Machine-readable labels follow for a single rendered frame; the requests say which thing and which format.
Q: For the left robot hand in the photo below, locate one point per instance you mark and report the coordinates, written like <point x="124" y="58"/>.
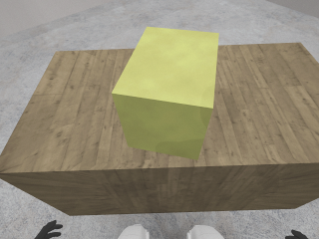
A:
<point x="50" y="226"/>

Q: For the robot thigh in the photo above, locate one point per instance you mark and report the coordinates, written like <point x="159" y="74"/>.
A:
<point x="135" y="232"/>
<point x="203" y="232"/>

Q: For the carton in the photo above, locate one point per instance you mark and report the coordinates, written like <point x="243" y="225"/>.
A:
<point x="165" y="94"/>

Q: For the robot left thigh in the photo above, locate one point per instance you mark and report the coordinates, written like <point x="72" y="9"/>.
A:
<point x="135" y="232"/>

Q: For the right robot hand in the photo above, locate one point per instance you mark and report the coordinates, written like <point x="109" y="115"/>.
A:
<point x="297" y="235"/>

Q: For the robot right thigh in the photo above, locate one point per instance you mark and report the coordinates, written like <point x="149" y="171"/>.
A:
<point x="203" y="232"/>

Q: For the pedestal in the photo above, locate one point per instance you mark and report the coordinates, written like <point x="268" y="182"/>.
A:
<point x="260" y="150"/>

